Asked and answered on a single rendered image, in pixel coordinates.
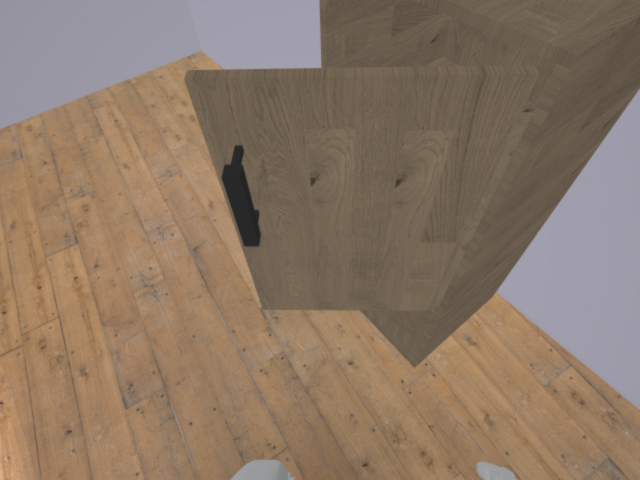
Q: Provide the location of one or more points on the cupboard door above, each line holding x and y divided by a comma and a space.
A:
366, 179

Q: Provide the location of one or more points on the robot left thigh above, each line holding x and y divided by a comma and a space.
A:
263, 470

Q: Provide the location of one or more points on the handle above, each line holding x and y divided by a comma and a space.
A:
238, 193

